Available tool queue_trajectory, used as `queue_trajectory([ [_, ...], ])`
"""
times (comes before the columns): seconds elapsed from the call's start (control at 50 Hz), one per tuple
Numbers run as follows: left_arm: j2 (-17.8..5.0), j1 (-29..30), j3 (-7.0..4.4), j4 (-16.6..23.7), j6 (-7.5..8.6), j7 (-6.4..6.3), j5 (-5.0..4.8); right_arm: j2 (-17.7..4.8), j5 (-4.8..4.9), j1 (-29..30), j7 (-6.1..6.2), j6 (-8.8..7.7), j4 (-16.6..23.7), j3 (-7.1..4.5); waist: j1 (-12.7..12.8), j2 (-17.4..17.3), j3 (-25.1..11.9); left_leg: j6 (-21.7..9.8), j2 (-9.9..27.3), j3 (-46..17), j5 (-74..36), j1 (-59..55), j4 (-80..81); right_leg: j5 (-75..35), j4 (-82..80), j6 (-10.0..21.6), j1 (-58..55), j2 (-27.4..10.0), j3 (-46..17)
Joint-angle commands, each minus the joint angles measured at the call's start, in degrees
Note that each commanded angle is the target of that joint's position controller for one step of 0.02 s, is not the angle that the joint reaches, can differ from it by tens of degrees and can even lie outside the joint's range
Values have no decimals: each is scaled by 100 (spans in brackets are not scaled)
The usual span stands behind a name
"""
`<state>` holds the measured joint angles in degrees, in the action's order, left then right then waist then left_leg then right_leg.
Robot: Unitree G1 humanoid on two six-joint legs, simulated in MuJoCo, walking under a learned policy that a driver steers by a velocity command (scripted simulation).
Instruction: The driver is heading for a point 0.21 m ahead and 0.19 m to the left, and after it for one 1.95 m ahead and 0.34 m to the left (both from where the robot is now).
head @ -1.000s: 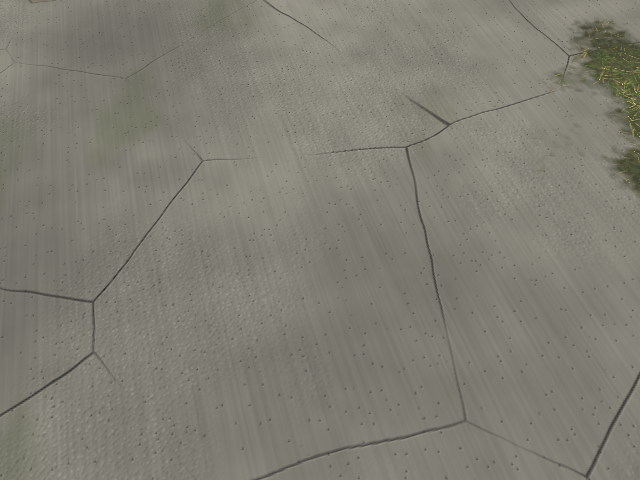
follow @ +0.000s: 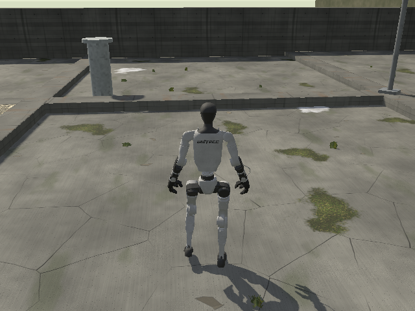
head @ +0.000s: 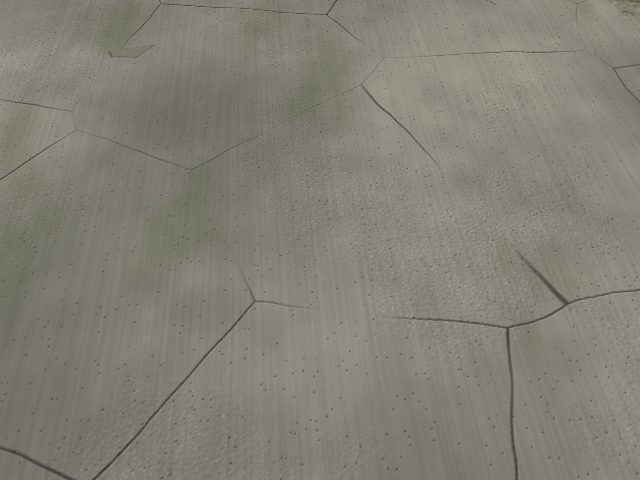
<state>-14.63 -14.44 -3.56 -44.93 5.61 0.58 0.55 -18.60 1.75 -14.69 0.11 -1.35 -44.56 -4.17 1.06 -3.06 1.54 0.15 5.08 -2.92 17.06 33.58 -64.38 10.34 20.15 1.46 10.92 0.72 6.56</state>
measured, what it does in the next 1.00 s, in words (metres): walks ahead, turning left: left foot, then right foot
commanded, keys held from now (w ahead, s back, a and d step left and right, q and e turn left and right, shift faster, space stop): w+q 0.12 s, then q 0.40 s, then no key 0.48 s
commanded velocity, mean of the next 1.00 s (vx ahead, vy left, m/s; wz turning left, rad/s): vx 0.18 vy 0.00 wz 0.42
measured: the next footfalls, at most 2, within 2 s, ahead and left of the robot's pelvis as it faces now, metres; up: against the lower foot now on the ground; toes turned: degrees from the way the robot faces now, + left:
left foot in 0.28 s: +0.30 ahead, +0.17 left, +0.00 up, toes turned +16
right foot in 0.78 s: +0.38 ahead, -0.05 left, +0.00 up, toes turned +26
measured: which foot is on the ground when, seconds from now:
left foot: up 0.00-0.26, down 0.28-1.00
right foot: down 0.00-0.28, up 0.30-0.76, down 0.78-1.00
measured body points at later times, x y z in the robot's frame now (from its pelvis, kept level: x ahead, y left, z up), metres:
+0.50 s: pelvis +0.20 +0.07 -0.01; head +0.25 +0.11 +0.44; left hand +0.28 +0.39 -0.12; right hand +0.42 -0.16 -0.10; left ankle +0.26 +0.15 -0.74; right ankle +0.26 -0.09 -0.66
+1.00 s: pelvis +0.29 +0.05 -0.01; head +0.30 +0.05 +0.44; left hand +0.31 +0.35 -0.11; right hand +0.53 -0.12 -0.11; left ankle +0.26 +0.16 -0.74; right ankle +0.34 -0.06 -0.74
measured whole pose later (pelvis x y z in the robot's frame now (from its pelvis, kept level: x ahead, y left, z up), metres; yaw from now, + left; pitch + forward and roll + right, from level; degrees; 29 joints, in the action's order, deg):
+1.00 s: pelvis +0.29 +0.05 -0.01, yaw +24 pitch +0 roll +0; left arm -14.1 -9.4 -1.5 -44.3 1.5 -0.3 0.9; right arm -14.9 -1.1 -10.7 0.1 2.3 -39.0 -2.2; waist 0.1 -0.9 1.3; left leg -1.2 -4.7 -7.0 14.7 15.5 -30.8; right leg 16.1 30.6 -0.9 14.4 -0.2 -1.9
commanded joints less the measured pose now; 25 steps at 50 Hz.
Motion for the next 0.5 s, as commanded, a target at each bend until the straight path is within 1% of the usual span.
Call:
queue_trajectory([
  [0.02,-795,287,-215,255,126,-48,9,-107,-43,21,-23,35,479,-28,-116,704,8,112,347,-272,-572,655,416,-1102,-1262,1007,-364,-1688,-970],
  [0.06,-895,281,-246,194,93,-76,10,-60,-40,242,-91,12,558,-4,-59,653,42,96,321,-169,-1181,594,1079,-1255,-1286,934,-457,-1587,-526],
  [0.12,-1049,136,-292,95,29,-110,-39,12,-49,812,-209,-32,745,45,156,573,178,-3,212,150,-1743,366,2006,-1320,-1275,810,-601,-1554,-35],
  [0.14,-1091,133,-304,66,-9,-122,-59,2,-65,978,-240,-32,826,44,185,554,277,-43,166,239,-1768,317,2268,-1632,-1171,757,-678,-1560,101],
  [0.18,-1198,100,-343,9,-106,-151,-132,-83,-107,1132,-297,-19,973,5,172,628,272,-140,20,436,-1593,150,2604,-2574,-783,621,-952,-1614,289],
  [0.2,-1269,122,-366,1,-153,-170,-181,-162,-125,1083,-322,-7,1022,-39,97,713,174,-220,-96,532,-1390,-21,2701,-3131,-487,540,-1096,-1644,350],
  [0.22,-1352,180,-392,20,-191,-191,-242,-277,-143,894,-337,10,1024,-101,-40,814,-3,-321,-277,665,-1149,-345,2760,-3841,-71,457,-1192,-1638,398],
  [0.24,-1406,268,-415,45,-233,-205,-307,-429,-144,450,-340,26,935,-193,-297,847,-257,-454,-504,800,-1044,-896,2924,-4388,599,355,-1195,-1569,458],
  [0.26,-1317,342,-384,76,-263,-207,-340,-691,-147,-321,-297,34,729,-352,-714,662,-649,-637,-772,863,-1527,-1926,3359,-4255,1671,157,-930,-1334,587],
  [0.28,-1102,98,-304,105,-235,-188,-179,-1142,-149,-864,-158,80,625,-514,-918,-24,-1010,-893,-382,139,-3338,-3289,3532,-2459,3259,-244,169,-985,648],
  [0.3,-367,-520,-83,268,-185,-109,221,-1717,-199,-544,-48,119,792,-527,-120,-1610,-1475,-1778,1033,-2012,-6027,-4818,3013,3036,5405,-648,2203,-50,323],
  [0.32,-764,-672,-73,222,-119,-59,44,-1518,-255,-501,-151,34,1136,-443,-417,-903,-2924,-2525,1732,-3627,-4727,-5157,3710,3260,6259,-610,2504,127,-1055],
  [0.34,-1081,48,-166,340,-129,-67,-183,-1181,-216,-294,-215,-20,1165,-374,-582,-153,-2362,-2253,1405,-3034,-3863,-4698,4033,2644,6188,-484,2786,-106,-1216],
  [0.36,-1008,350,-144,442,-158,-134,-170,-971,-104,6,-205,-46,1110,-320,-423,80,-1558,-1952,1100,-2487,-3159,-3927,4172,2090,5729,-417,3013,-281,-1110],
  [0.38,-1000,409,-150,375,-215,-219,-67,-794,-67,270,-166,-33,1126,-263,-259,228,-1098,-1749,890,-2172,-2866,-3183,4299,1748,5363,-425,2857,-468,-1135],
  [0.4,-1070,347,-180,382,-290,-258,-25,-725,-123,469,-119,-7,1181,-237,-71,84,-929,-1662,754,-1969,-2852,-2545,4433,1528,5084,-412,2479,-533,-1188],
  [0.42,-1085,279,-196,380,-359,-265,-13,-726,-207,569,-91,12,1245,-232,38,-32,-891,-1612,656,-1862,-2905,-2142,4529,1399,4922,-407,2170,-498,-1177],
  [0.44,-1007,212,-186,364,-393,-274,8,-748,-249,605,-67,10,1267,-242,87,-75,-928,-1621,593,-1748,-3162,-1956,4540,1311,4754,-438,2023,-430,-1132],
  [0.46,-932,186,-166,350,-412,-287,29,-784,-250,583,-34,9,1261,-255,104,-75,-988,-1623,534,-1630,-3399,-1866,4512,1228,4549,-481,1953,-377,-1119],
  [0.5,-833,311,-131,385,-446,-310,50,-858,-197,499,46,45,1235,-282,69,-56,-1062,-1584,448,-1588,-3367,-1883,4456,1022,4105,-582,2024,-283,-1150],
])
